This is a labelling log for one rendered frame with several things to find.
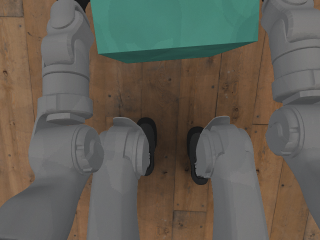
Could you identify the robot left upper arm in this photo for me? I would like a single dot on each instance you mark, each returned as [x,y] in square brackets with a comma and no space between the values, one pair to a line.
[62,159]

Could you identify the carton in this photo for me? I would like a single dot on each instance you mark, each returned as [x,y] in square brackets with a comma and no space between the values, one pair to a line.
[136,31]

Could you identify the robot left foot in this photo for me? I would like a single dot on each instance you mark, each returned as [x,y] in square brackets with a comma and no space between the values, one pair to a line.
[150,130]

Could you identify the left robot shin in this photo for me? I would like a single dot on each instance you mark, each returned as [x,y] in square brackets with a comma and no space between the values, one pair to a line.
[124,122]

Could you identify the left robot forearm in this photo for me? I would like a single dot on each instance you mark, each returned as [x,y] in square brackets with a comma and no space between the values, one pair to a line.
[65,68]

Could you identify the robot left hand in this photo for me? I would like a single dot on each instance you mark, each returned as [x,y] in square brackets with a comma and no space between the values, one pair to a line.
[82,3]

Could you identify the right robot forearm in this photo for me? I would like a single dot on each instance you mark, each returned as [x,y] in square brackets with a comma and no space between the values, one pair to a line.
[293,28]

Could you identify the robot right upper arm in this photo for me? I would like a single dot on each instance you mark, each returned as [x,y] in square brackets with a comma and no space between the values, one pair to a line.
[294,133]

